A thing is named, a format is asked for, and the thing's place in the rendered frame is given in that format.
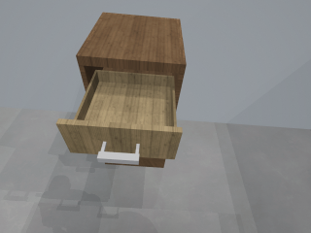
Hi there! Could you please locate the cabinet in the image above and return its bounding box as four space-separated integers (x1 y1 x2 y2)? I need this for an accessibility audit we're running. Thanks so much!
76 12 187 168

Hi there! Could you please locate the drawer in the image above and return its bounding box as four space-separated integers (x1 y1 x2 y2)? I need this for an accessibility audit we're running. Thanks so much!
56 70 183 159

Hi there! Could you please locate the handle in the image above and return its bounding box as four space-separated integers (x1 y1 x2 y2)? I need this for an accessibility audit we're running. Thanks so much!
97 141 140 165

